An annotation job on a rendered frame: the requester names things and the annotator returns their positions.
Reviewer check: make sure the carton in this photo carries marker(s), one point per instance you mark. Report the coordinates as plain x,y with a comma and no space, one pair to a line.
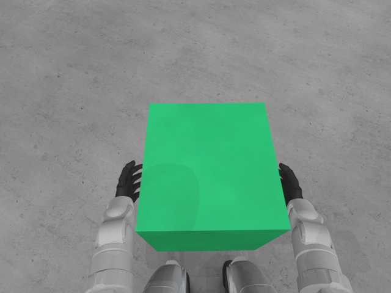
210,180

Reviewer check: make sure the robot right hand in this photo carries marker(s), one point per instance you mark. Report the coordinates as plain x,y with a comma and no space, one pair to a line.
290,184

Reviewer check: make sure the left robot forearm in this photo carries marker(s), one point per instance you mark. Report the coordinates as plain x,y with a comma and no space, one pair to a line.
113,250

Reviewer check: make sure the robot left shin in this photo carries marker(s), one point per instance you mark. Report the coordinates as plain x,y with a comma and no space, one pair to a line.
172,262

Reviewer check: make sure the robot right thigh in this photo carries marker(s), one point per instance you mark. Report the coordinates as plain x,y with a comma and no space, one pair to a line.
246,277

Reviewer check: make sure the right robot forearm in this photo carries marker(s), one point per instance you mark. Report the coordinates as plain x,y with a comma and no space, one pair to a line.
318,267

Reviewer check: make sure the robot left hand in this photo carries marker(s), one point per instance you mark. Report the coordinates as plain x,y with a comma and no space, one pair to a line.
126,186

